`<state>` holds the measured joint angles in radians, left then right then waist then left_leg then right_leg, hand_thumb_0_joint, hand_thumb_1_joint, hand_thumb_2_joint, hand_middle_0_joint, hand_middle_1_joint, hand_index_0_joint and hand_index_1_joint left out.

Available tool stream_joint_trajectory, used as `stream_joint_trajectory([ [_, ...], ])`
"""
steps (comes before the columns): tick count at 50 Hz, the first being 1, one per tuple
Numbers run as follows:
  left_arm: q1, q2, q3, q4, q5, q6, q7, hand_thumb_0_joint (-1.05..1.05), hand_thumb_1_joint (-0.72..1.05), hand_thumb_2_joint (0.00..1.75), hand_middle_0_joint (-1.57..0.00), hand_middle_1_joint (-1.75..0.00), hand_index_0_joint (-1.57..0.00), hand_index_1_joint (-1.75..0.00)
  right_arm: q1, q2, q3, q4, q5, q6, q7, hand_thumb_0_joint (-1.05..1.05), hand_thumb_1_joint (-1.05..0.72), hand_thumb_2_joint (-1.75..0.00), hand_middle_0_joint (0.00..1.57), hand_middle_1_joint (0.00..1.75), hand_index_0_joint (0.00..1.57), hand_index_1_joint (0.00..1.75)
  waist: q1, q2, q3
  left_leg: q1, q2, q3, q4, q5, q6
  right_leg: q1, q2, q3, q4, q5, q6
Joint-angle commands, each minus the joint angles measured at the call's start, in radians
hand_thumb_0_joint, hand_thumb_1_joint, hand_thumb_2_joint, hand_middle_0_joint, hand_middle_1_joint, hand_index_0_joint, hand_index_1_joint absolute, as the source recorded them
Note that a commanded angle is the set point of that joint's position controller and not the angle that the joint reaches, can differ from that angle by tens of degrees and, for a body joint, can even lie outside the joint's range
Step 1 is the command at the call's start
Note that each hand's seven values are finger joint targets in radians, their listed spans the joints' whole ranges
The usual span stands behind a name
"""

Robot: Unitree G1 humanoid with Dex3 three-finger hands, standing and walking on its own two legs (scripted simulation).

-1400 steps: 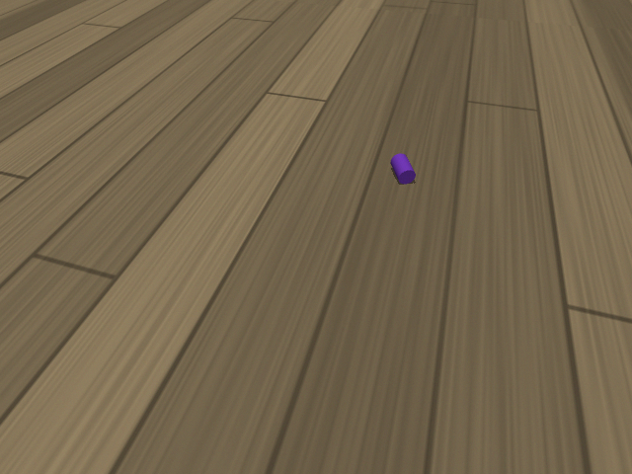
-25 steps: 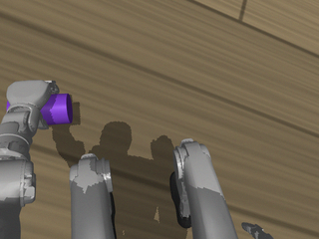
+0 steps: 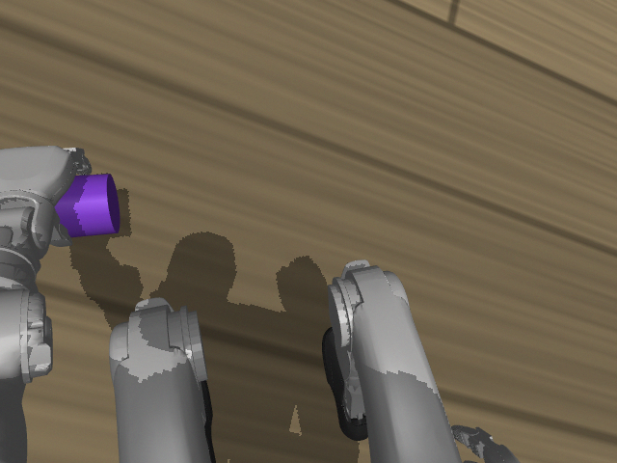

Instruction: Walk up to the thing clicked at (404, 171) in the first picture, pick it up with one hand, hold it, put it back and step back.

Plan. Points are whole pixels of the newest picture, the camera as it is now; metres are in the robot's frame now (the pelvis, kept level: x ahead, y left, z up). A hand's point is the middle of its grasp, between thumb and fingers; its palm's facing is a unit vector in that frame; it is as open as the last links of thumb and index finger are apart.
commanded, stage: lower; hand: left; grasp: from above
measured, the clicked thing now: (59, 207) +0.47 +0.29 -0.22
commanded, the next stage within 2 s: rest in 0.24 s
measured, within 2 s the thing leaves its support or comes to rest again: rests again in 1.70 s
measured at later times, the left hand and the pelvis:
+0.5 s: hand (71, 209) +0.47 +0.28 -0.24, palm faces -0.48 -0.06 -0.88, open 10.8 cm; pelvis +0.01 +0.00 -0.03, yaw -2 degrees
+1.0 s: hand (76, 207) +0.48 +0.28 -0.26, palm faces -0.46 -0.10 -0.88, open 10.7 cm; pelvis +0.01 +0.00 -0.05, yaw -5 degrees
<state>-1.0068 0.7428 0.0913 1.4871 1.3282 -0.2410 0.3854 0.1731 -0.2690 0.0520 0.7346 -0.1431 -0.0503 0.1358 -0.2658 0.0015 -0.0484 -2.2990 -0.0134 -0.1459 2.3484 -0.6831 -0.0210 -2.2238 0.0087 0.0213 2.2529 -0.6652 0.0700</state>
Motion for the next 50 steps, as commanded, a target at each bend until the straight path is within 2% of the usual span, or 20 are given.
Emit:
stream_joint_trajectory([
  [1, -0.351, 0.265, 0.022, -0.14, -0.007, -0.013, 0.047, 0.0, 0.8, 0.86, -1.18, -0.61, -1.16, -0.62, 0.229, -0.259, -0.066, 0.0, -0.006, -0.001, -0.006, 0.0, -0.91, -0.9, 0.2, 0.3, 0.2, 0.3, -0.027, 0.323, -0.686, 0.575, -0.002, 0.098, -0.229, 0.202, 0.031, 0.289, 0.013, -0.172, -0.17, 0.226, -0.098],
  [11, -0.348, 0.337, 0.08, -0.17, 0.016, -0.04, 0.107, 0.0, 0.86, 0.87, -1.22, -0.61, -1.2, -0.63, 0.221, -0.274, -0.061, -0.004, -0.03, -0.009, 0.004, 0.0, -0.91, -0.9, 0.2, 0.3, 0.2, 0.3, -0.037, 0.367, -0.695, 0.571, 0.0, 0.102, -0.179, 0.207, 0.029, 0.269, 0.017, -0.183, -0.124, 0.238, -0.094],
  [14, -0.369, 0.328, 0.064, -0.168, 0.02, -0.037, 0.118, 0.0, 0.85, 0.84, -1.22, -0.59, -1.2, -0.61, 0.214, -0.277, -0.057, 0.002, -0.035, -0.017, 0.009, 0.0, -0.91, -0.9, 0.2, 0.3, 0.2, 0.3, -0.047, 0.398, -0.681, 0.574, 0.004, 0.099, -0.166, 0.201, 0.028, 0.247, 0.024, -0.187, -0.112, 0.236, -0.097],
  [16, -0.344, 0.36, 0.09, -0.184, 0.017, -0.031, 0.13, 0.0, 0.88, 0.85, -1.23, -0.6, -1.22, -0.62, 0.213, -0.287, -0.058, -0.002, -0.036, -0.017, 0.009, 0.0, -0.91, -0.9, 0.2, 0.3, 0.2, 0.3, -0.032, 0.417, -0.712, 0.59, 0.003, 0.092, -0.172, 0.229, 0.023, 0.254, 0.022, -0.191, -0.093, 0.256, -0.097],
  [20, -0.355, 0.334, 0.072, -0.136, 0.023, -0.027, 0.13, 0.0, 0.83, 0.82, -1.19, -0.55, -1.18, -0.56, 0.219, -0.283, -0.048, 0.005, -0.044, -0.021, 0.02, 0.0, -0.9, -0.9, 0.2, 0.3, 0.2, 0.3, -0.064, 0.392, -0.67, 0.554, 0.004, 0.088, -0.147, 0.217, 0.026, 0.242, 0.026, -0.198, -0.084, 0.251, -0.095],
  [23, -0.331, 0.361, 0.088, -0.12, 0.021, -0.027, 0.138, 0.0, 0.81, 0.81, -1.18, -0.53, -1.16, -0.55, 0.22, -0.292, -0.039, 0.008, -0.049, -0.025, 0.021, 0.0, -0.9, -0.9, 0.2, 0.3, 0.2, 0.3, -0.051, 0.393, -0.673, 0.547, 0.004, 0.083, -0.135, 0.242, 0.027, 0.264, 0.029, -0.199, -0.077, 0.273, -0.092],
  [26, -0.345, 0.344, 0.069, -0.073, 0.025, -0.027, 0.141, 0.0, 0.81, 0.79, -1.17, -0.54, -1.16, -0.56, 0.214, -0.289, -0.025, 0.007, -0.057, -0.033, 0.031, 0.0, -0.9, -0.9, 0.2, 0.3, 0.2, 0.3, -0.073, 0.391, -0.637, 0.52, 0.005, 0.083, -0.116, 0.234, 0.03, 0.265, 0.036, -0.204, -0.069, 0.276, -0.092],
  [28, -0.327, 0.386, 0.093, -0.084, 0.021, -0.034, 0.147, 0.0, 0.82, 0.8, -1.18, -0.53, -1.17, -0.55, 0.208, -0.299, -0.025, 0.004, -0.056, -0.032, 0.029, 0.0, -0.9, -0.9, 0.2, 0.3, 0.2, 0.3, -0.058, 0.375, -0.663, 0.502, 0.004, 0.081, -0.114, 0.235, 0.033, 0.296, 0.036, -0.204, -0.071, 0.278, -0.089],
  [30, -0.317, 0.364, 0.077, -0.048, 0.022, -0.034, 0.148, 0.0, 0.83, 0.78, -1.18, -0.54, -1.17, -0.55, 0.206, -0.295, -0.015, 0.008, -0.064, -0.037, 0.035, 0.0, -0.9, -0.9, 0.2, 0.3, 0.2, 0.3, -0.067, 0.357, -0.644, 0.493, 0.006, 0.084, -0.105, 0.232, 0.034, 0.304, 0.04, -0.205, -0.073, 0.282, -0.085],
  [33, -0.357, 0.391, 0.082, -0.05, 0.017, -0.042, 0.156, 0.0, 0.87, 0.77, -1.2, -0.54, -1.2, -0.55, 0.196, -0.307, -0.007, 0.002, -0.069, -0.049, 0.038, 0.0, -0.9, -0.9, 0.2, 0.3, 0.2, 0.3, -0.085, 0.38, -0.614, 0.483, 0.009, 0.079, -0.087, 0.223, 0.034, 0.284, 0.041, -0.216, -0.062, 0.277, -0.088],
  [36, -0.295, 0.462, 0.143, -0.077, 0.03, -0.046, 0.176, 0.0, 0.89, 0.77, -1.23, -0.51, -1.22, -0.52, 0.193, -0.326, -0.008, -0.01, -0.072, -0.049, 0.039, 0.0, -0.9, -0.9, 0.2, 0.3, 0.2, 0.3, -0.059, 0.405, -0.66, 0.523, 0.011, 0.072, -0.092, 0.27, 0.026, 0.321, 0.043, -0.223, -0.051, 0.31, -0.086],
  [38, -0.278, 0.466, 0.157, -0.048, 0.036, -0.044, 0.179, 0.0, 0.91, 0.76, -1.23, -0.53, -1.22, -0.53, 0.199, -0.327, -0.01, 0.004, -0.08, -0.044, 0.044, 0.0, -0.9, -0.9, 0.2, 0.3, 0.2, 0.3, -0.074, 0.408, -0.656, 0.521, 0.014, 0.071, -0.081, 0.289, 0.024, 0.32, 0.043, -0.226, -0.038, 0.328, -0.088],
  [39, -0.307, 0.436, 0.136, -0.049, 0.033, -0.046, 0.179, 0.0, 0.9, 0.77, -1.23, -0.52, -1.22, -0.53, 0.194, -0.333, -0.011, -0.009, -0.083, -0.046, 0.046, 0.0, -0.9, -0.9, 0.2, 0.3, 0.2, 0.3, -0.092, 0.402, -0.623, 0.502, 0.012, 0.073, -0.072, 0.275, 0.024, 0.297, 0.043, -0.229, -0.04, 0.317, -0.091],
  [41, -0.317, 0.405, 0.098, -0.059, 0.035, -0.047, 0.176, 0.0, 0.88, 0.74, -1.22, -0.5, -1.21, -0.51, 0.162, -0.319, -0.003, -0.023, -0.078, -0.048, 0.047, 0.0, -0.9, -0.9, 0.2, 0.3, 0.2, 0.3, -0.084, 0.416, -0.64, 0.51, 0.015, 0.066, -0.079, 0.252, 0.026, 0.295, 0.048, -0.227, -0.044, 0.304, -0.09],
  [42, -0.331, 0.398, 0.084, -0.036, 0.035, -0.046, 0.178, 0.0, 0.87, 0.72, -1.21, -0.49, -1.2, -0.5, 0.163, -0.322, 0.002, -0.018, -0.079, -0.05, 0.048, 0.0, -0.9, -0.9, 0.2, 0.3, 0.2, 0.3, -0.098, 0.407, -0.622, 0.488, 0.015, 0.064, -0.073, 0.238, 0.029, 0.286, 0.049, -0.23, -0.044, 0.295, -0.088],
  [44, -0.31, 0.4, 0.08, 0.01, 0.034, -0.043, 0.182, 0.0, 0.88, 0.73, -1.22, -0.49, -1.21, -0.5, 0.167, -0.331, 0.005, -0.015, -0.08, -0.052, 0.049, 0.0, -0.9, -0.9, 0.2, 0.3, 0.2, 0.3, -0.099, 0.381, -0.586, 0.469, 0.014, 0.059, -0.079, 0.223, 0.029, 0.281, 0.05, -0.237, -0.044, 0.283, -0.087],
  [45, -0.303, 0.443, 0.102, 0.023, 0.04, -0.043, 0.187, 0.0, 0.87, 0.74, -1.22, -0.49, -1.21, -0.5, 0.172, -0.338, 0.004, -0.001, -0.082, -0.051, 0.049, 0.0, -0.9, -0.9, 0.2, 0.3, 0.2, 0.3, -0.093, 0.389, -0.581, 0.455, 0.016, 0.058, -0.076, 0.215, 0.031, 0.287, 0.054, -0.236, -0.043, 0.277, -0.088],
  [47, -0.311, 0.442, 0.106, 0.038, 0.049, -0.042, 0.189, 0.0, 0.91, 0.76, -1.24, -0.5, -1.23, -0.51, 0.18, -0.34, 0.009, -0.006, -0.09, -0.053, 0.051, 0.0, -0.9, -0.9, 0.2, 0.3, 0.2, 0.3, -0.105, 0.392, -0.551, 0.459, 0.014, 0.058, -0.075, 0.21, 0.027, 0.268, 0.05, -0.242, -0.036, 0.268, -0.089],
  [48, -0.313, 0.408, 0.081, 0.03, 0.044, -0.043, 0.19, 0.0, 0.91, 0.74, -1.24, -0.5, -1.23, -0.51, 0.162, -0.333, 0.014, -0.017, -0.092, -0.055, 0.053, 0.0, -0.9, -0.9, 0.2, 0.3, 0.2, 0.3, -0.098, 0.4, -0.56, 0.471, 0.013, 0.057, -0.088, 0.204, 0.025, 0.269, 0.053, -0.241, -0.041, 0.263, -0.089],
  [50, -0.342, 0.412, 0.078, 0.066, 0.044, -0.044, 0.19, 0.0, 0.94, 0.72, -1.25, -0.5, -1.25, -0.51, 0.151, -0.347, 0.017, -0.026, -0.094, -0.064, 0.055, 0.0, -0.9, -0.9, 0.2, 0.3, 0.2, 0.3, -0.125, 0.37, -0.511, 0.446, 0.014, 0.051, -0.073, 0.169, 0.028, 0.232, 0.051, -0.252, -0.038, 0.235, -0.087],
])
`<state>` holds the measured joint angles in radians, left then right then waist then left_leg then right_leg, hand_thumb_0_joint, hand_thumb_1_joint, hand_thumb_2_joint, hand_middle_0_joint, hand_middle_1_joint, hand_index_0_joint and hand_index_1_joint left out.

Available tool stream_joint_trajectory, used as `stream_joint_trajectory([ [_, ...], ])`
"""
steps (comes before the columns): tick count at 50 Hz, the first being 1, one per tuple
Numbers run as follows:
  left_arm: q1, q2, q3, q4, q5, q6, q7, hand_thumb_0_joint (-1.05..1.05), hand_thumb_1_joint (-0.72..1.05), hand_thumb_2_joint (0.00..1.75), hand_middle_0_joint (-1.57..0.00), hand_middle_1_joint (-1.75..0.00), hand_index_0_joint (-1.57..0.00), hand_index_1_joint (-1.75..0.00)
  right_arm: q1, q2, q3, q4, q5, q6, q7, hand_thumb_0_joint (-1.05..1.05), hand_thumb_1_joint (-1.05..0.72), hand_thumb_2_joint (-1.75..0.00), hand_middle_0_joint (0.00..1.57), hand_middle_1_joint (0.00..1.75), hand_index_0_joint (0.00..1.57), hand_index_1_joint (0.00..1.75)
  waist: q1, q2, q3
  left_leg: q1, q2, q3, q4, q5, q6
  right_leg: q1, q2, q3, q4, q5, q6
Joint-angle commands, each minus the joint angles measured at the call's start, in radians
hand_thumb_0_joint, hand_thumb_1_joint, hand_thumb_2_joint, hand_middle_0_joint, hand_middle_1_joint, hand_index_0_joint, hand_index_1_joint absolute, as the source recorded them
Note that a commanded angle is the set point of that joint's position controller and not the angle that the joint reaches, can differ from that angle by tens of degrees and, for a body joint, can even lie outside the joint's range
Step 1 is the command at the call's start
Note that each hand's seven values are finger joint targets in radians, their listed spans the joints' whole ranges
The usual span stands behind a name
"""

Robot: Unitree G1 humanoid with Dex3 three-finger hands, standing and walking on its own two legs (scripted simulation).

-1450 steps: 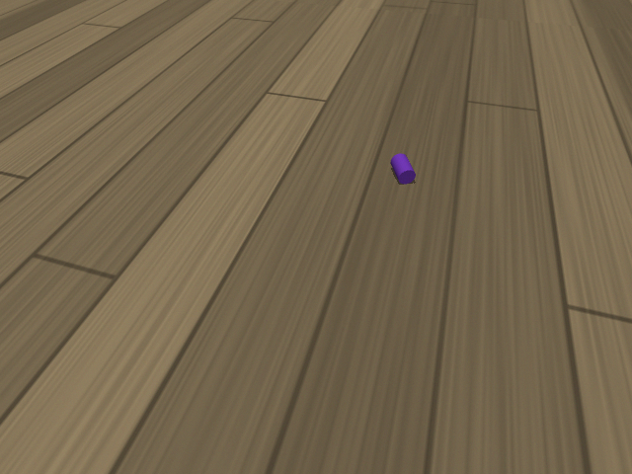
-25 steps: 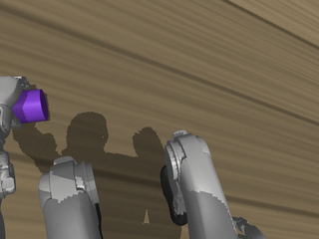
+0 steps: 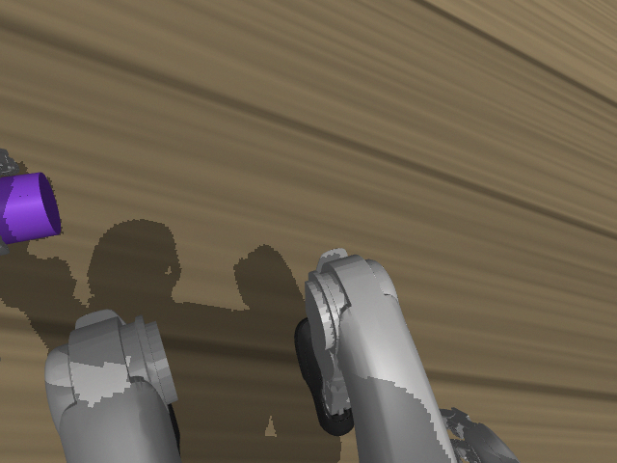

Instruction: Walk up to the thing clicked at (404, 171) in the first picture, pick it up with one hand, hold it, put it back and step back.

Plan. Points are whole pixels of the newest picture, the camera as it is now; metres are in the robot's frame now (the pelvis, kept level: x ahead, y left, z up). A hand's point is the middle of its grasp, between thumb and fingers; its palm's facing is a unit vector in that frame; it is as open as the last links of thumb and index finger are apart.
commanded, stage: rest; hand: left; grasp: from above
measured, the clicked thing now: out of the picture +0.45 +0.32 -0.26
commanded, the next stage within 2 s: open in 0.02 s
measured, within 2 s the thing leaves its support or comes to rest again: rests again in 0.70 s
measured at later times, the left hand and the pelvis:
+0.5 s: hand out of the picture +0.45 +0.31 -0.22, palm faces -0.46 -0.13 -0.88, open 11.0 cm; pelvis -0.01 +0.01 +0.00, yaw -1 degrees
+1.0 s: hand out of the picture +0.45 +0.32 -0.22, palm faces -0.45 -0.13 -0.88, open 12.4 cm; pelvis +0.00 +0.00 +0.00, yaw -1 degrees
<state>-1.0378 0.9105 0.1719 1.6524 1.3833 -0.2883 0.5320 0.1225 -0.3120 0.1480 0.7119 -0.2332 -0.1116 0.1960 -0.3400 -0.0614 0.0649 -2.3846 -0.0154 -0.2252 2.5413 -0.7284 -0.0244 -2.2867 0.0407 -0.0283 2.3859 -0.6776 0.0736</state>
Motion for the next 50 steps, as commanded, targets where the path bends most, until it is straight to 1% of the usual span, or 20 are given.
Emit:
stream_joint_trajectory([
  [1, -0.296, 0.246, -0.008, -0.098, -0.012, 0.004, 0.043, 0.0, 0.91, 0.7, -1.23, -0.5, -1.23, -0.5, 0.197, -0.304, -0.077, 0.001, 0.0, -0.006, -0.006, 0.0, -0.9, -0.9, 0.2, 0.3, 0.2, 0.3, -0.045, 0.438, -0.628, 0.535, 0.017, 0.126, -0.27, 0.212, 0.032, 0.305, 0.023, -0.2, -0.173, 0.246, -0.092],
  [6, -0.291, 0.258, -0.016, -0.068, -0.01, 0.005, 0.055, 0.0, 0.88, 0.69, -1.22, -0.48, -1.21, -0.49, 0.189, -0.304, -0.062, 0.004, -0.004, -0.01, -0.005, 0.0, -0.9, -0.9, 0.2, 0.3, 0.2, 0.3, -0.041, 0.412, -0.641, 0.508, 0.018, 0.12, -0.266, 0.218, 0.036, 0.335, 0.028, -0.199, -0.175, 0.259, -0.088],
  [10, -0.311, 0.255, -0.021, -0.051, -0.004, 0.01, 0.054, 0.0, 0.56, 0.68, -0.96, -0.52, -0.95, -0.52, 0.188, -0.312, -0.056, -0.006, -0.011, -0.02, 0.001, 0.0, -0.89, -0.9, 0.2, 0.3, 0.2, 0.3, -0.068, 0.419, -0.603, 0.513, 0.02, 0.116, -0.257, 0.209, 0.034, 0.309, 0.027, -0.206, -0.168, 0.253, -0.086],
  [14, -0.317, 0.238, -0.046, -0.093, -0.014, 0.004, 0.061, 0.0, 0.34, 0.66, -0.81, -0.52, -0.8, -0.53, 0.18, -0.305, -0.044, -0.008, -0.007, -0.025, 0.0, 0.0, -0.9, -0.9, 0.2, 0.3, 0.2, 0.3, -0.039, 0.462, -0.647, 0.541, 0.018, 0.111, -0.279, 0.23, 0.027, 0.33, 0.028, -0.205, -0.171, 0.265, -0.091],
  [15, -0.296, 0.266, -0.02, -0.071, -0.007, 0.007, 0.067, 0.0, 0.32, 0.66, -0.78, -0.54, -0.78, -0.55, 0.181, -0.313, -0.048, -0.008, -0.012, -0.025, 0.001, 0.0, -0.89, -0.9, 0.2, 0.3, 0.2, 0.3, -0.05, 0.452, -0.642, 0.547, 0.02, 0.108, -0.28, 0.231, 0.027, 0.333, 0.03, -0.21, -0.17, 0.267, -0.09],
  [16, -0.304, 0.225, -0.062, -0.055, -0.005, 0.008, 0.061, 0.0, 0.28, 0.66, -0.76, -0.54, -0.75, -0.55, 0.179, -0.308, -0.042, -0.011, -0.01, -0.027, 0.005, 0.0, -0.9, -0.9, 0.2, 0.3, 0.2, 0.3, -0.06, 0.456, -0.605, 0.526, 0.019, 0.112, -0.276, 0.213, 0.029, 0.312, 0.032, -0.208, -0.168, 0.252, -0.091],
  [17, -0.319, 0.275, -0.012, -0.061, -0.006, 0.007, 0.067, 0.0, 0.24, 0.67, -0.73, -0.56, -0.72, -0.56, 0.193, -0.315, -0.047, -0.006, -0.019, -0.03, 0.005, 0.0, -0.89, -0.9, 0.2, 0.3, 0.2, 0.3, -0.072, 0.428, -0.615, 0.517, 0.02, 0.111, -0.264, 0.208, 0.033, 0.328, 0.031, -0.21, -0.173, 0.257, -0.085],
  [20, -0.351, 0.237, -0.053, -0.078, -0.007, 0.004, 0.058, 0.0, 0.16, 0.66, -0.67, -0.55, -0.66, -0.56, 0.178, -0.317, -0.041, -0.02, -0.017, -0.042, 0.014, 0.0, -0.9, -0.9, 0.2, 0.3, 0.2, 0.3, -0.075, 0.467, -0.581, 0.525, 0.021, 0.105, -0.27, 0.196, 0.026, 0.295, 0.027, -0.209, -0.169, 0.238, -0.089],
  [21, -0.332, 0.293, -0.005, -0.088, -0.008, 0.005, 0.069, 0.0, 0.12, 0.67, -0.64, -0.57, -0.63, -0.58, 0.187, -0.318, -0.039, -0.007, -0.019, -0.042, 0.012, 0.0, -0.9, -0.9, 0.2, 0.3, 0.2, 0.3, -0.064, 0.46, -0.617, 0.55, 0.025, 0.098, -0.273, 0.219, 0.026, 0.326, 0.029, -0.213, -0.169, 0.261, -0.087],
  [22, -0.319, 0.296, -0.014, -0.105, -0.001, 0.005, 0.072, 0.0, 0.11, 0.67, -0.62, -0.59, -0.62, -0.6, 0.179, -0.323, -0.04, -0.021, -0.014, -0.041, 0.01, 0.0, -0.9, -0.9, 0.2, 0.3, 0.2, 0.3, -0.042, 0.47, -0.64, 0.551, 0.021, 0.102, -0.277, 0.223, 0.026, 0.328, 0.031, -0.208, -0.169, 0.257, -0.089],
  [24, -0.319, 0.245, -0.039, -0.063, -0.003, 0.006, 0.068, 0.0, 0.08, 0.66, -0.58, -0.62, -0.58, -0.61, 0.178, -0.318, -0.038, -0.026, -0.02, -0.043, 0.017, 0.0, -0.89, -0.9, 0.2, 0.3, 0.2, 0.3, -0.067, 0.452, -0.607, 0.53, 0.022, 0.102, -0.275, 0.216, 0.026, 0.317, 0.032, -0.211, -0.166, 0.257, -0.088],
  [26, -0.313, 0.274, -0.017, -0.047, -0.004, 0.007, 0.071, 0.0, 0.02, 0.69, -0.53, -0.64, -0.53, -0.64, 0.193, -0.321, -0.038, -0.013, -0.021, -0.041, 0.016, 0.0, -0.9, -0.9, 0.2, 0.3, 0.2, 0.3, -0.072, 0.441, -0.597, 0.508, 0.022, 0.101, -0.27, 0.203, 0.03, 0.322, 0.033, -0.21, -0.174, 0.25, -0.086],
  [28, -0.343, 0.245, -0.05, -0.069, -0.004, 0.004, 0.068, 0.0, -0.03, 0.71, -0.5, -0.66, -0.5, -0.66, 0.172, -0.317, -0.034, -0.026, -0.02, -0.046, 0.018, 0.0, -0.9, -0.9, 0.2, 0.3, 0.2, 0.3, -0.071, 0.469, -0.598, 0.527, 0.023, 0.097, -0.278, 0.194, 0.025, 0.302, 0.031, -0.211, -0.165, 0.24, -0.091],
  [34, -0.312, 0.28, -0.023, -0.069, -0.004, 0.011, 0.06, 0.0, -0.15, 0.71, -0.39, -0.7, -0.4, -0.7, 0.179, -0.328, -0.039, -0.023, -0.018, -0.052, 0.023, 0.0, -0.9, -0.9, 0.2, 0.3, 0.2, 0.3, -0.051, 0.484, -0.61, 0.548, 0.024, 0.088, -0.289, 0.205, 0.018, 0.297, 0.03, -0.212, -0.157, 0.243, -0.092],
  [39, -0.31, 0.23, -0.064, -0.051, -0.027, 0.02, 0.035, 0.0, -0.23, 0.77, -0.33, -0.78, -0.33, -0.77, 0.175, -0.319, -0.033, -0.028, -0.019, -0.055, 0.03, 0.0, -0.9, -0.9, 0.2, 0.3, 0.2, 0.3, -0.071, 0.457, -0.579, 0.504, 0.022, 0.098, -0.271, 0.192, 0.027, 0.31, 0.032, -0.21, -0.17, 0.242, -0.088],
  [40, -0.297, 0.29, -0.021, -0.091, -0.027, 0.019, 0.039, 0.0, -0.24, 0.8, -0.32, -0.79, -0.32, -0.79, 0.185, -0.328, -0.039, -0.023, -0.02, -0.05, 0.025, 0.0, -0.9, -0.9, 0.2, 0.3, 0.2, 0.3, -0.046, 0.463, -0.623, 0.524, 0.022, 0.098, -0.28, 0.211, 0.027, 0.338, 0.033, -0.209, -0.182, 0.253, -0.087],
  [42, -0.301, 0.236, -0.06, -0.109, -0.033, 0.022, 0.026, 0.0, -0.25, 0.8, -0.31, -0.79, -0.31, -0.79, 0.186, -0.316, -0.037, -0.026, -0.016, -0.048, 0.027, 0.0, -0.9, -0.9, 0.2, 0.3, 0.2, 0.3, -0.043, 0.495, -0.645, 0.561, 0.022, 0.097, -0.284, 0.242, 0.019, 0.333, 0.031, -0.21, -0.168, 0.27, -0.091],
  [43, -0.282, 0.27, -0.027, -0.097, -0.035, 0.022, 0.029, 0.0, -0.26, 0.81, -0.3, -0.82, -0.3, -0.82, 0.196, -0.32, -0.039, -0.015, -0.021, -0.045, 0.027, 0.0, -0.9, -0.9, 0.2, 0.3, 0.2, 0.3, -0.055, 0.491, -0.655, 0.577, 0.025, 0.092, -0.277, 0.264, 0.018, 0.351, 0.029, -0.214, -0.166, 0.296, -0.089],
  [44, -0.298, 0.243, -0.054, -0.122, -0.042, 0.019, 0.026, 0.0, -0.27, 0.81, -0.29, -0.82, -0.29, -0.82, 0.189, -0.321, -0.038, -0.029, -0.014, -0.043, 0.027, 0.0, -0.9, -0.9, 0.2, 0.3, 0.2, 0.3, -0.044, 0.492, -0.664, 0.561, 0.022, 0.096, -0.281, 0.261, 0.019, 0.349, 0.032, -0.211, -0.169, 0.29, -0.09],
  [50, -0.28, 0.267, -0.021, -0.104, -0.034, 0.016, 0.023, 0.0, -0.34, 0.88, -0.24, -0.86, -0.23, -0.86, 0.189, -0.323, -0.04, -0.028, -0.011, -0.034, 0.024, 0.0, -0.9, -0.9, 0.2, 0.3, 0.2, 0.3, -0.052, 0.457, -0.615, 0.537, 0.022, 0.1, -0.262, 0.267, 0.022, 0.342, 0.03, -0.208, -0.174, 0.292, -0.094],
])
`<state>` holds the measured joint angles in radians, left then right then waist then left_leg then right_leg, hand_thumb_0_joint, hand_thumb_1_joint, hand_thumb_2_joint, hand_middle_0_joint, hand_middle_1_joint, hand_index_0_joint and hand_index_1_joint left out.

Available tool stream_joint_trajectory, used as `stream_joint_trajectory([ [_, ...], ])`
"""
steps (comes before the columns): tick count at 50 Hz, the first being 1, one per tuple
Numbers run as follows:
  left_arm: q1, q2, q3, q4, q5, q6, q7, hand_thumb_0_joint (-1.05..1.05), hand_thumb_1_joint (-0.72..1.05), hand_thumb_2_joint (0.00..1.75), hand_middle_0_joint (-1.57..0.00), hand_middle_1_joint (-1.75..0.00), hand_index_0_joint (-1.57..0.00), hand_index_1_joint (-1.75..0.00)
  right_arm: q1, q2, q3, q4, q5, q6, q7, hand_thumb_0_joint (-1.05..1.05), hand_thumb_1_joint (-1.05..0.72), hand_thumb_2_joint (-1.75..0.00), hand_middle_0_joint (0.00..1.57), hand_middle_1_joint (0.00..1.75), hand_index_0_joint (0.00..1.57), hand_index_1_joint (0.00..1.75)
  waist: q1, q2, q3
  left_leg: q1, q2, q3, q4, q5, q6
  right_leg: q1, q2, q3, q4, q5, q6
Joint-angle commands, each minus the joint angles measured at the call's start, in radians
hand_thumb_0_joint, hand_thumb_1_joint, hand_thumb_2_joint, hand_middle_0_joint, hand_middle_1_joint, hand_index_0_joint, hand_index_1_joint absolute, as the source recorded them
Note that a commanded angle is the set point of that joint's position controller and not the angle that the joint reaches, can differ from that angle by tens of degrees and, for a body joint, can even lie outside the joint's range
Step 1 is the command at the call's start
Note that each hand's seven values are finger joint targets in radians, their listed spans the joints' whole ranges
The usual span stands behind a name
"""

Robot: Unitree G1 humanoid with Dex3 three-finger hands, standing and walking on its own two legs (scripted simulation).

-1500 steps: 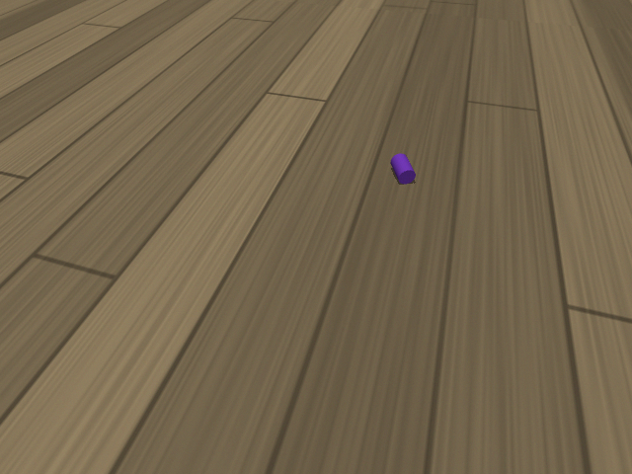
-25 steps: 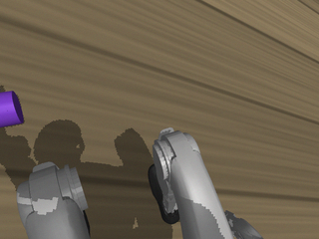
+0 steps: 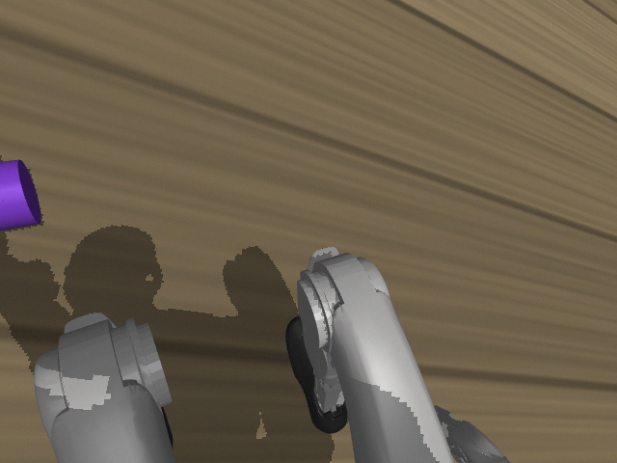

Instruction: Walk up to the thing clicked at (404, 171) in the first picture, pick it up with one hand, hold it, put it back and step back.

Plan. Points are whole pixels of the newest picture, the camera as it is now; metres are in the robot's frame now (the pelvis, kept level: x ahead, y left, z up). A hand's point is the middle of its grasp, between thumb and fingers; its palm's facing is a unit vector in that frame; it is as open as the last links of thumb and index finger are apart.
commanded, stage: open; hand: left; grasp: from above
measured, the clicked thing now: out of the picture +0.47 +0.33 -0.26
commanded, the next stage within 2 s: withdraw in 0.06 s
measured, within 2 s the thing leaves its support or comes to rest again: neither
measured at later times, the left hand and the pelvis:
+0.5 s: hand out of the picture +0.46 +0.34 -0.16, palm faces -0.29 -0.10 -0.95, open 13.5 cm; pelvis +0.00 +0.00 +0.01, yaw +2 degrees
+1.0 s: hand out of the picture +0.42 +0.33 -0.07, palm faces -0.48 -0.11 -0.87, open 13.6 cm; pelvis -0.02 -0.01 +0.06, yaw +7 degrees
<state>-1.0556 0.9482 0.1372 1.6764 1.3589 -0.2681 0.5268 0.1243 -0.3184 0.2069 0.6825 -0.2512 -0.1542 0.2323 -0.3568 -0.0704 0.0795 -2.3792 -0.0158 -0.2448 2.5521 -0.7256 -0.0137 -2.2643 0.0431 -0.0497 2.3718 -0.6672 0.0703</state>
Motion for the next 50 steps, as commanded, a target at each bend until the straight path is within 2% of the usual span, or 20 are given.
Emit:
stream_joint_trajectory([
  [1, -0.275, 0.243, 0.021, -0.175, -0.012, -0.008, 0.03, 0.0, -0.34, 0.9, -0.23, -0.87, -0.23, -0.88, 0.193, -0.316, -0.103, 0.002, 0.011, 0.013, -0.014, 0.0, -0.9, -0.9, 0.2, 0.3, 0.2, 0.3, -0.021, 0.506, -0.676, 0.567, 0.02, 0.12, -0.292, 0.28, 0.008, 0.339, 0.026, -0.183, -0.159, 0.29, -0.091],
  [3, -0.256, 0.221, 0.017, -0.11, -0.009, -0.007, 0.024, 0.0, -0.32, 0.91, -0.24, -0.9, -0.24, -0.9, 0.193, -0.319, -0.1, -0.003, 0.001, 0.012, -0.01, 0.0, -0.9, -0.9, 0.2, 0.3, 0.2, 0.3, -0.046, 0.473, -0.617, 0.532, 0.02, 0.119, -0.283, 0.25, 0.009, 0.307, 0.024, -0.192, -0.157, 0.265, -0.09],
  [8, -0.273, 0.233, 0.017, -0.145, -0.008, -0.022, 0.024, 0.0, -0.33, 0.95, -0.22, -0.96, -0.22, -0.95, 0.19, -0.319, -0.102, -0.001, 0.004, 0.018, -0.016, 0.0, -0.9, -0.9, 0.2, 0.3, 0.2, 0.3, -0.032, 0.496, -0.663, 0.561, 0.022, 0.115, -0.29, 0.246, 0.007, 0.316, 0.025, -0.192, -0.159, 0.264, -0.089],
  [11, -0.257, 0.246, 0.027, -0.117, -0.007, -0.029, 0.029, 0.0, -0.42, 0.9, -0.16, -0.94, -0.17, -0.93, 0.192, -0.301, -0.08, 0.003, 0.0, 0.021, -0.014, 0.0, -0.91, -0.9, 0.2, 0.3, 0.2, 0.3, -0.042, 0.464, -0.622, 0.517, 0.02, 0.118, -0.281, 0.236, 0.012, 0.317, 0.025, -0.191, -0.156, 0.259, -0.088],
  [13, -0.286, 0.298, 0.066, -0.193, -0.008, -0.029, 0.042, 0.0, -0.41, 0.9, -0.17, -0.94, -0.18, -0.93, 0.196, -0.32, -0.097, 0.001, 0.001, 0.022, -0.021, 0.0, -0.91, -0.9, 0.2, 0.3, 0.2, 0.3, -0.008, 0.511, -0.686, 0.562, 0.019, 0.121, -0.293, 0.251, 0.008, 0.324, 0.023, -0.188, -0.162, 0.265, -0.091],
  [15, -0.281, 0.268, 0.049, -0.214, -0.005, -0.016, 0.047, 0.0, -0.42, 0.91, -0.17, -0.94, -0.17, -0.93, 0.194, -0.311, -0.107, -0.004, -0.001, 0.014, -0.012, 0.0, -0.91, -0.9, 0.2, 0.3, 0.2, 0.3, -0.005, 0.552, -0.7, 0.592, 0.022, 0.129, -0.296, 0.243, 0.005, 0.308, 0.023, -0.185, -0.15, 0.259, -0.093],
  [16, -0.274, 0.274, 0.074, -0.239, -0.013, -0.008, 0.056, 0.0, -0.43, 0.91, -0.16, -0.94, -0.17, -0.93, 0.2, -0.315, -0.118, -0.001, 0.002, 0.012, -0.01, 0.0, -0.91, -0.9, 0.2, 0.3, 0.2, 0.3, 0.005, 0.548, -0.712, 0.589, 0.02, 0.128, -0.305, 0.239, 0.004, 0.3, 0.022, -0.187, -0.152, 0.256, -0.094],
  [20, -0.243, 0.21, 0.073, -0.395, -0.053, 0.049, 0.045, 0.0, -0.46, 0.94, -0.13, -0.95, -0.14, -0.95, 0.206, -0.295, -0.168, 0.001, 0.032, 0.008, 0.006, 0.0, -0.91, -0.9, 0.2, 0.3, 0.2, 0.3, 0.063, 0.63, -0.837, 0.674, 0.018, 0.143, -0.349, 0.279, -0.007, 0.295, 0.01, -0.167, -0.158, 0.282, -0.102],
  [23, -0.223, 0.14, 0.035, -0.438, -0.094, 0.112, -0.006, 0.0, -0.49, 0.97, -0.11, -0.97, -0.11, -0.97, 0.225, -0.277, -0.204, 0.025, 0.073, 0.03, 0.014, 0.0, -0.91, -0.9, 0.2, 0.3, 0.2, 0.3, 0.096, 0.601, -0.865, 0.66, 0.014, 0.162, -0.379, 0.289, 0.002, 0.283, 0.009, -0.141, -0.19, 0.288, -0.105],
  [26, -0.263, 0.123, 0.008, -0.52, -0.129, 0.154, -0.094, 0.0, -0.5, 0.98, -0.12, -0.96, -0.11, -0.97, 0.258, -0.269, -0.235, 0.03, 0.108, 0.065, 0.009, 0.0, -0.91, -0.9, 0.2, 0.3, 0.2, 0.3, 0.099, 0.532, -0.889, 0.645, 0.009, 0.175, -0.418, 0.264, 0.018, 0.339, 0.005, -0.115, -0.253, 0.275, -0.104],
  [28, -0.258, 0.07, -0.031, -0.545, -0.154, 0.171, -0.17, 0.0, -0.48, 0.97, -0.13, -0.95, -0.12, -0.96, 0.272, -0.258, -0.249, 0.034, 0.124, 0.091, 0.0, 0.0, -0.91, -0.91, 0.2, 0.3, 0.2, 0.3, 0.088, 0.475, -0.872, 0.646, 0.007, 0.173, -0.443, 0.26, 0.023, 0.363, 0.003, -0.106, -0.283, 0.268, -0.103],
  [30, -0.249, 0.029, -0.06, -0.554, -0.185, 0.171, -0.248, 0.0, -0.49, 0.97, -0.14, -0.95, -0.13, -0.96, 0.274, -0.248, -0.255, 0.021, 0.144, 0.115, -0.014, 0.0, -0.91, -0.91, 0.2, 0.3, 0.2, 0.3, 0.088, 0.405, -0.844, 0.619, 0.003, 0.164, -0.474, 0.23, 0.029, 0.379, -0.002, -0.1, -0.309, 0.24, -0.104],
  [31, -0.192, 0.051, -0.041, -0.526, -0.182, 0.174, -0.285, 0.0, -0.49, 0.97, -0.14, -0.95, -0.13, -0.96, 0.277, -0.255, -0.266, 0.005, 0.151, 0.127, -0.024, 0.0, -0.91, -0.91, 0.2, 0.3, 0.2, 0.3, 0.093, 0.367, -0.834, 0.62, 0.004, 0.166, -0.48, 0.237, 0.033, 0.408, -0.003, -0.094, -0.327, 0.245, -0.102],
  [34, -0.179, -0.015, -0.084, -0.516, -0.211, 0.153, -0.379, 0.0, -0.46, 0.96, -0.17, -0.92, -0.15, -0.94, 0.261, -0.235, -0.257, -0.031, 0.165, 0.158, -0.057, 0.0, -0.91, -0.91, 0.2, 0.3, 0.2, 0.3, 0.085, 0.255, -0.743, 0.525, -0.005, 0.179, -0.495, 0.178, 0.046, 0.436, -0.011, -0.08, -0.388, 0.178, -0.104],
  [35, -0.14, -0.001, -0.073, -0.491, -0.214, 0.148, -0.396, 0.0, -0.46, 0.95, -0.16, -0.93, -0.15, -0.94, 0.263, -0.235, -0.255, -0.031, 0.167, 0.165, -0.069, 0.0, -0.91, -0.91, 0.2, 0.3, 0.2, 0.3, 0.089, 0.215, -0.724, 0.513, -0.005, 0.182, -0.498, 0.176, 0.049, 0.449, -0.013, -0.074, -0.401, 0.174, -0.102],
  [37, -0.195, -0.009, -0.096, -0.547, -0.22, 0.115, -0.42, 0.0, -0.46, 0.96, -0.16, -0.93, -0.15, -0.94, 0.249, -0.224, -0.241, -0.047, 0.171, 0.17, -0.088, 0.0, -0.91, -0.91, 0.2, 0.3, 0.2, 0.3, 0.093, 0.208, -0.712, 0.515, -0.009, 0.188, -0.505, 0.177, 0.047, 0.45, -0.019, -0.069, -0.418, 0.164, -0.105],
  [38, -0.129, 0.006, -0.081, -0.469, -0.217, 0.11, -0.426, 0.0, -0.45, 0.94, -0.17, -0.92, -0.16, -0.93, 0.243, -0.232, -0.239, -0.051, 0.172, 0.175, -0.097, 0.0, -0.91, -0.9, 0.2, 0.3, 0.2, 0.3, 0.096, 0.184, -0.677, 0.513, -0.009, 0.182, -0.515, 0.16, 0.045, 0.432, -0.022, -0.071, -0.42, 0.138, -0.106],
  [40, -0.235, 0.019, -0.091, -0.573, -0.222, 0.063, -0.417, 0.0, -0.45, 0.95, -0.17, -0.92, -0.16, -0.93, 0.234, -0.216, -0.224, -0.057, 0.169, 0.176, -0.111, 0.0, -0.91, -0.9, 0.2, 0.3, 0.2, 0.3, 0.101, 0.208, -0.691, 0.509, -0.013, 0.193, -0.513, 0.131, 0.043, 0.429, -0.022, -0.066, -0.425, 0.108, -0.108],
  [43, -0.253, 0.035, -0.089, -0.523, -0.197, 0.02, -0.376, 0.0, -0.45, 0.94, -0.17, -0.92, -0.16, -0.93, 0.223, -0.204, -0.207, -0.047, 0.162, 0.174, -0.122, 0.0, -0.91, -0.9, 0.2, 0.3, 0.2, 0.3, 0.108, 0.259, -0.72, 0.543, -0.01, 0.202, -0.512, 0.139, 0.039, 0.416, -0.022, -0.06, -0.407, 0.128, -0.103],
  [50, -0.357, 0.05, -0.104, -0.397, -0.112, -0.028, -0.239, 0.0, -0.47, 0.95, -0.14, -0.96, -0.14, -0.96, 0.229, -0.22, -0.182, -0.019, 0.126, 0.163, -0.13, 0.0, -0.91, -0.9, 0.2, 0.3, 0.2, 0.3, 0.068, 0.315, -0.729, 0.57, -0.011, 0.203, -0.479, 0.118, 0.036, 0.355, -0.015, -0.081, -0.371, 0.108, -0.104],
])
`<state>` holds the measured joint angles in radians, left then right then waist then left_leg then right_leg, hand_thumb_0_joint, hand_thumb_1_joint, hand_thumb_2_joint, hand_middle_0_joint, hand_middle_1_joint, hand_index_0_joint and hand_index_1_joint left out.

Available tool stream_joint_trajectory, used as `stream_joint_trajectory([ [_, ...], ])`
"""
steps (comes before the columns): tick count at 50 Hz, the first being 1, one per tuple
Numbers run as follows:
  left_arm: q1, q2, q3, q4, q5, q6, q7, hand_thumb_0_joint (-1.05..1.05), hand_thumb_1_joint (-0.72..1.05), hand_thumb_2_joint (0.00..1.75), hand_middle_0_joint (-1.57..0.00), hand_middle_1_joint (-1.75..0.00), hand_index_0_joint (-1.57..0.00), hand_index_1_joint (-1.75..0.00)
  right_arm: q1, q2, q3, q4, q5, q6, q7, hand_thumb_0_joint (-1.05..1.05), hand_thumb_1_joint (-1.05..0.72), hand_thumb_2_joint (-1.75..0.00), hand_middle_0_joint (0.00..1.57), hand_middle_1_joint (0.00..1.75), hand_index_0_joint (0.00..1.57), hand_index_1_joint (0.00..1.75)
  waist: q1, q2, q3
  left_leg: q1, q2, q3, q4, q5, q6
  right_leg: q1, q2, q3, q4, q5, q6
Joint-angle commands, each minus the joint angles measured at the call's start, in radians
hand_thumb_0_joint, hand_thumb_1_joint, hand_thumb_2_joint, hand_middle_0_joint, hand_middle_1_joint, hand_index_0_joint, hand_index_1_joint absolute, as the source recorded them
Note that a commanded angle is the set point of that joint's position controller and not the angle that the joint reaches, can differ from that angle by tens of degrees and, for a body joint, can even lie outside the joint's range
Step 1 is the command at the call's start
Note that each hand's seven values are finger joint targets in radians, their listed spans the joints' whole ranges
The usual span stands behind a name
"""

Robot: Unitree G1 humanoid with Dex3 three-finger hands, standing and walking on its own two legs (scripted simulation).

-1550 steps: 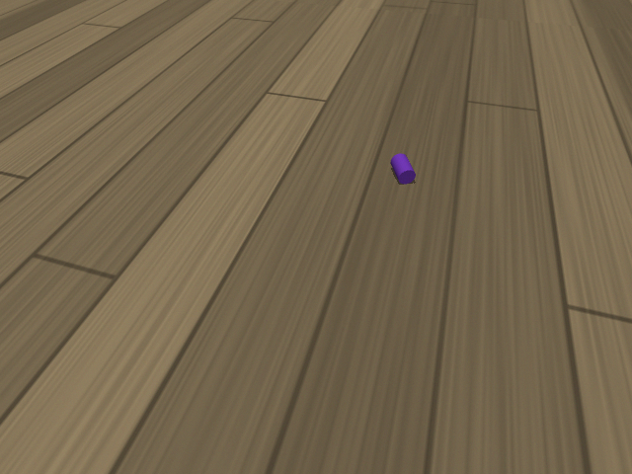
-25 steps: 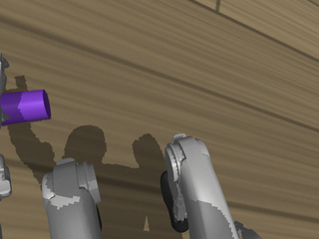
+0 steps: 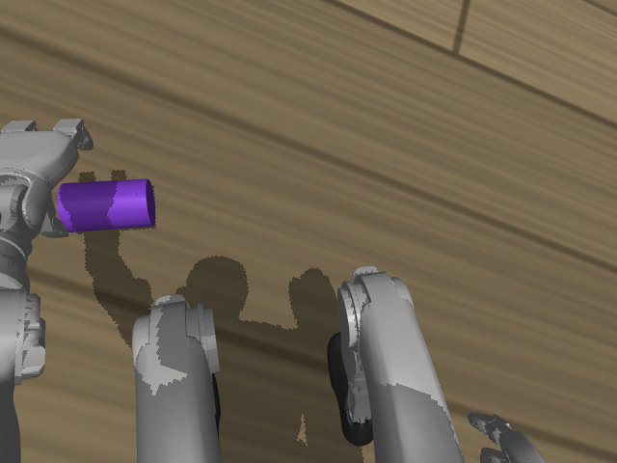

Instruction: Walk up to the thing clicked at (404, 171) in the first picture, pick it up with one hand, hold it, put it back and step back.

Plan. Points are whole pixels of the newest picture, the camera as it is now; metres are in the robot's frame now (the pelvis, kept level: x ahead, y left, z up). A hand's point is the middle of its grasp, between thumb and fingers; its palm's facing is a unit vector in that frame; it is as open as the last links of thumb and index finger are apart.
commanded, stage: withdraw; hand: left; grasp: from above
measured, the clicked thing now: (110, 205) +0.52 +0.28 -0.32
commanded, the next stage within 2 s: home in 0.10 s
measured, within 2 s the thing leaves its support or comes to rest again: neither
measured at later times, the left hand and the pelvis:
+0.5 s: hand (42, 179) +0.49 +0.30 -0.12, palm faces -0.36 -0.16 -0.92, open 12.7 cm; pelvis +0.01 +0.01 +0.00, yaw -1 degrees
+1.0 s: hand out of the picture +0.31 +0.23 +0.09, palm faces -0.13 -0.83 -0.55, open 7.5 cm; pelvis +0.03 -0.01 +0.18, yaw +4 degrees
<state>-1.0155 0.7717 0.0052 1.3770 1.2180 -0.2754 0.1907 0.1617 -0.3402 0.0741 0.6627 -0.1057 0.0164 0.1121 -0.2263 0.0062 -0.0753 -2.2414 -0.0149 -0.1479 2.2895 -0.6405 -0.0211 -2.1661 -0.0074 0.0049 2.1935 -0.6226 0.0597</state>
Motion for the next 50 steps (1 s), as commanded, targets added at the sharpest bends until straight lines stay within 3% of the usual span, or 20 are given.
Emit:
stream_joint_trajectory([
  [1, -0.418, 0.235, 0.032, -0.081, 0.039, -0.018, 0.115, 0.0, -0.46, 0.95, -0.15, -0.95, -0.15, -0.95, 0.194, -0.202, -0.048, 0.003, -0.023, -0.013, -0.009, 0.0, -0.91, -0.9, 0.2, 0.3, 0.2, 0.3, -0.067, 0.262, -0.578, 0.448, -0.012, 0.103, -0.215, 0.035, 0.039, 0.236, 0.035, -0.141, -0.179, 0.066, -0.096],
  [3, -0.462, 0.272, 0.051, -0.077, 0.059, -0.02, 0.151, 0.0, -0.45, 0.93, -0.16, -0.94, -0.16, -0.94, 0.199, -0.212, -0.046, 0.007, -0.032, -0.022, -0.008, 0.0, -0.91, -0.9, 0.2, 0.3, 0.2, 0.3, -0.071, 0.316, -0.598, 0.476, -0.012, 0.095, -0.21, 0.042, 0.031, 0.211, 0.031, -0.153, -0.153, 0.078, -0.096],
  [7, -0.476, 0.343, 0.12, -0.087, 0.09, 0.006, 0.219, 0.0, -0.45, 0.93, -0.15, -0.94, -0.15, -0.94, 0.209, -0.225, -0.053, 0.013, -0.045, -0.038, -0.003, 0.0, -0.91, -0.9, 0.2, 0.3, 0.2, 0.3, -0.044, 0.395, -0.685, 0.532, -0.011, 0.085, -0.212, 0.083, 0.022, 0.192, 0.024, -0.165, -0.102, 0.123, -0.097],
  [9, -0.454, 0.33, 0.117, -0.07, 0.099, 0.027, 0.229, 0.0, -0.37, 0.9, -0.25, -0.85, -0.22, -0.85, 0.215, -0.221, -0.058, 0.015, -0.045, -0.045, -0.001, 0.0, -0.88, -0.89, 0.2, 0.3, 0.2, 0.3, -0.052, 0.437, -0.708, 0.56, -0.01, 0.091, -0.203, 0.109, 0.019, 0.183, 0.026, -0.166, -0.089, 0.144, -0.101],
  [10, -0.449, 0.337, 0.133, -0.086, 0.094, 0.039, 0.233, 0.0, -0.41, 0.9, -0.18, -0.92, -0.19, -0.91, 0.222, -0.223, -0.065, 0.02, -0.044, -0.048, 0.001, 0.0, -0.9, -0.9, 0.2, 0.3, 0.2, 0.3, -0.043, 0.434, -0.732, 0.564, -0.012, 0.093, -0.201, 0.122, 0.02, 0.189, 0.024, -0.163, -0.088, 0.156, -0.1],
  [11, -0.445, 0.364, 0.15, -0.113, 0.091, 0.048, 0.236, 0.0, -0.33, 0.88, -0.24, -0.84, -0.22, -0.83, 0.227, -0.223, -0.069, 0.019, -0.041, -0.049, 0.003, 0.0, -0.88, -0.89, 0.2, 0.3, 0.2, 0.3, -0.034, 0.444, -0.768, 0.563, -0.012, 0.095, -0.2, 0.132, 0.021, 0.207, 0.025, -0.161, -0.086, 0.165, -0.101],
  [12, -0.4, 0.345, 0.157, -0.117, 0.079, 0.064, 0.232, 0.0, -0.4, 0.89, -0.18, -0.91, -0.19, -0.9, 0.236, -0.222, -0.077, 0.016, -0.038, -0.051, 0.006, 0.0, -0.9, -0.9, 0.2, 0.3, 0.2, 0.3, -0.027, 0.446, -0.772, 0.575, -0.014, 0.095, -0.208, 0.15, 0.02, 0.217, 0.019, -0.159, -0.087, 0.179, -0.1],
  [16, -0.358, 0.313, 0.155, -0.212, 0.018, 0.108, 0.186, 0.0, -0.27, 0.8, -0.22, -0.59, -0.2, -0.61, 0.261, -0.21, -0.101, 0.022, -0.018, -0.047, 0.015, 0.0, -0.89, -0.9, 0.2, 0.3, 0.2, 0.3, -0.009, 0.413, -0.838, 0.578, -0.013, 0.104, -0.226, 0.164, 0.03, 0.283, 0.024, -0.147, -0.124, 0.192, -0.098],
  [18, -0.27, 0.257, 0.14, -0.215, -0.036, 0.133, 0.141, 0.0, -0.15, 0.79, -0.21, -0.54, -0.19, -0.56, 0.272, -0.2, -0.119, 0.025, -0.004, -0.044, 0.023, 0.0, -0.89, -0.9, 0.2, 0.3, 0.2, 0.3, 0.005, 0.364, -0.816, 0.582, -0.01, 0.1, -0.251, 0.163, 0.032, 0.301, 0.025, -0.144, -0.144, 0.188, -0.097],
  [22, -0.104, 0.215, 0.164, -0.391, -0.157, 0.162, 0.049, 0.0, 0.12, 0.72, -0.19, -0.39, -0.18, -0.4, 0.285, -0.194, -0.151, -0.008, 0.031, -0.022, 0.027, 0.0, -0.89, -0.9, 0.2, 0.3, 0.2, 0.3, 0.053, 0.323, -0.858, 0.635, -0.009, 0.082, -0.33, 0.183, 0.034, 0.402, 0.021, -0.137, -0.204, 0.201, -0.091],
  [27, 0.1, 0.104, 0.154, -0.698, -0.383, 0.211, -0.071, 0.0, 0.52, 0.73, -0.17, -0.26, -0.17, -0.26, 0.214, -0.168, -0.17, -0.072, 0.078, -0.001, 0.009, 0.0, -0.9, -0.9, 0.2, 0.3, 0.2, 0.3, 0.08, 0.231, -0.79, 0.646, -0.001, 0.048, -0.446, 0.11, 0.043, 0.462, 0.025, -0.122, -0.314, 0.157, -0.087],
  [29, 0.209, 0.033, 0.124, -0.75, -0.46, 0.235, -0.11, 0.0, 0.68, 0.8, -0.18, -0.27, -0.18, -0.27, 0.174, -0.152, -0.166, -0.085, 0.085, 0.001, 0.0, 0.0, -0.9, -0.9, 0.2, 0.3, 0.2, 0.3, 0.083, 0.18, -0.714, 0.649, 0.006, 0.044, -0.478, 0.102, 0.045, 0.482, 0.024, -0.113, -0.354, 0.154, -0.085],
  [33, 0.333, -0.029, 0.115, -0.948, -0.585, 0.275, -0.156, 0.0, 0.9, 0.9, -0.2, -0.3, -0.2, -0.3, 0.124, -0.132, -0.172, -0.128, 0.101, -0.001, -0.022, 0.0, -0.9, -0.9, 0.2, 0.3, 0.2, 0.3, 0.111, 0.176, -0.694, 0.734, 0.017, 0.049, -0.567, 0.082, 0.044, 0.56, 0.016, -0.092, -0.445, 0.134, -0.086],
  [36, 0.413, -0.07, 0.113, -1.064, -0.651, 0.305, -0.154, 0.0, 0.9, 0.9, -0.2, -0.3, -0.2, -0.3, 0.092, -0.119, -0.172, -0.152, 0.112, -0.008, -0.042, 0.0, -0.9, -0.9, 0.2, 0.3, 0.2, 0.3, 0.123, 0.175, -0.684, 0.811, 0.024, 0.052, -0.634, 0.08, 0.04, 0.62, 0.015, -0.087, -0.51, 0.134, -0.088],
  [37, 0.435, -0.059, 0.137, -1.087, -0.671, 0.318, -0.148, 0.0, 0.9, 0.9, -0.2, -0.3, -0.2, -0.3, 0.08, -0.118, -0.169, -0.156, 0.115, -0.012, -0.051, 0.0, -0.9, -0.9, 0.2, 0.3, 0.2, 0.3, 0.138, 0.169, -0.686, 0.837, 0.025, 0.051, -0.659, 0.068, 0.039, 0.646, 0.014, -0.085, -0.531, 0.126, -0.087],
  [38, 0.473, -0.1, 0.11, -1.099, -0.696, 0.333, -0.149, 0.0, 0.9, 0.9, -0.2, -0.3, -0.2, -0.3, 0.064, -0.11, -0.167, -0.164, 0.117, -0.017, -0.058, 0.0, -0.9, -0.9, 0.2, 0.3, 0.2, 0.3, 0.128, 0.17, -0.653, 0.852, 0.027, 0.054, -0.684, 0.057, 0.038, 0.653, 0.012, -0.082, -0.557, 0.116, -0.086],
  [42, 0.592, -0.157, 0.106, -1.209, -0.796, 0.393, -0.142, 0.0, 0.9, 0.9, -0.2, -0.3, -0.2, -0.3, 0.013, -0.1, -0.163, -0.188, 0.13, -0.049, -0.092, 0.0, -0.9, -0.9, 0.2, 0.3, 0.2, 0.3, 0.146, 0.175, -0.614, 0.964, 0.034, 0.041, -0.788, 0.009, 0.029, 0.715, 0.009, -0.076, -0.641, 0.079, -0.084],
  [45, 0.72, -0.224, 0.079, -1.269, -0.887, 0.444, -0.137, 0.0, 0.9, 0.9, -0.2, -0.3, -0.2, -0.3, -0.021, -0.08, -0.154, -0.21, 0.138, -0.07, -0.115, 0.0, -0.9, -0.9, 0.2, 0.3, 0.2, 0.3, 0.135, 0.139, -0.572, 1.004, 0.028, 0.052, -0.842, 0.013, 0.031, 0.805, 0.007, -0.064, -0.73, 0.075, -0.079],
  [48, 0.799, -0.233, 0.092, -1.355, -0.969, 0.489, -0.126, 0.0, 0.9, 0.9, -0.2, -0.3, -0.2, -0.3, -0.038, -0.065, -0.144, -0.228, 0.142, -0.089, -0.141, 0.0, -0.9, -0.9, 0.2, 0.3, 0.2, 0.3, 0.142, 0.129, -0.574, 1.077, 0.026, 0.066, -0.888, 0.06, 0.033, 0.904, 0.006, -0.052, -0.804, 0.104, -0.076],
  [50, 0.873, -0.269, 0.079, -1.37, -1.03, 0.517, -0.122, 0.0, 0.9, 0.9, -0.2, -0.3, -0.2, -0.3, -0.047, -0.052, -0.133, -0.241, 0.144, -0.105, -0.154, 0.0, -0.9, -0.9, 0.2, 0.3, 0.2, 0.3, 0.13, 0.095, -0.508, 1.091, 0.026, 0.066, -0.936, 0.04, 0.036, 0.955, 0.005, -0.045, -0.862, 0.084, -0.074],
])
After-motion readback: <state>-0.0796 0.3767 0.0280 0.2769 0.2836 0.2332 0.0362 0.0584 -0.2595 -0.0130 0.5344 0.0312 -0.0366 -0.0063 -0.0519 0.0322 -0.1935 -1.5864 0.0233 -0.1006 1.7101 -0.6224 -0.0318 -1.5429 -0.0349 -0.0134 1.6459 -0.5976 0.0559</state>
